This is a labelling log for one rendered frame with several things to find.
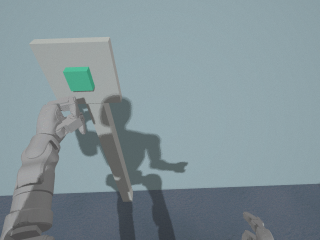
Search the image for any button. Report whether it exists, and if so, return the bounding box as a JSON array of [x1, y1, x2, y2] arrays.
[[63, 66, 95, 92]]

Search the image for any robot left forearm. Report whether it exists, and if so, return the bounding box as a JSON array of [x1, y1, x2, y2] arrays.
[[0, 133, 61, 240]]

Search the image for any left robot hand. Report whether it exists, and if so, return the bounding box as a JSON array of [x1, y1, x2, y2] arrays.
[[36, 95, 86, 144]]

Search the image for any panel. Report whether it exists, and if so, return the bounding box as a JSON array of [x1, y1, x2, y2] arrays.
[[29, 37, 133, 202]]

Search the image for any right robot hand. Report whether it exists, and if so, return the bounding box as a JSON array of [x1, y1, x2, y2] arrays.
[[241, 211, 274, 240]]

